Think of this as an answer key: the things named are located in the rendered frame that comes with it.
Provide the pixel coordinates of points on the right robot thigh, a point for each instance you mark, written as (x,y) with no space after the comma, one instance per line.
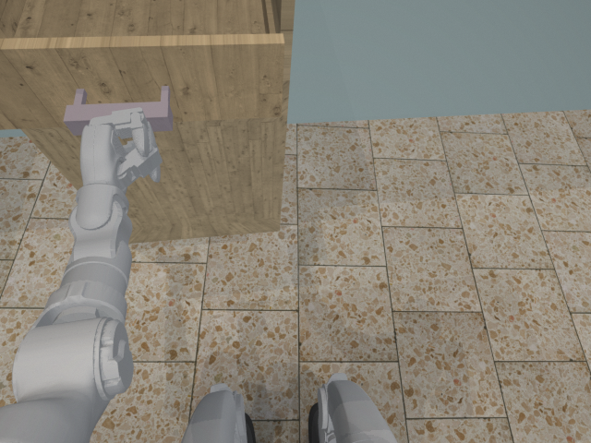
(354,418)

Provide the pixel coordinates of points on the robot left upper arm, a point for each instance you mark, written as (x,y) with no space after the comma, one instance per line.
(65,377)

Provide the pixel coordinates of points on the robot thigh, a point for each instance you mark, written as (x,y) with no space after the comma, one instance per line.
(354,418)
(218,418)

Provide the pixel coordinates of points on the cabinet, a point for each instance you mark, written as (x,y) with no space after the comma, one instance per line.
(218,177)

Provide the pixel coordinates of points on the left robot thigh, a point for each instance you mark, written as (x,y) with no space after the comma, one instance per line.
(218,418)

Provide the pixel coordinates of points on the handle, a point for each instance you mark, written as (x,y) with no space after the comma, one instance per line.
(78,115)

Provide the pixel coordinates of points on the left robot hand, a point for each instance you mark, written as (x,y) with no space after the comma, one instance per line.
(101,151)

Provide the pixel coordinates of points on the drawer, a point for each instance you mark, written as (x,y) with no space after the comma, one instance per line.
(221,59)

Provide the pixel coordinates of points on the robot left forearm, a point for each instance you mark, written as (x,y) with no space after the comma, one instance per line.
(95,281)

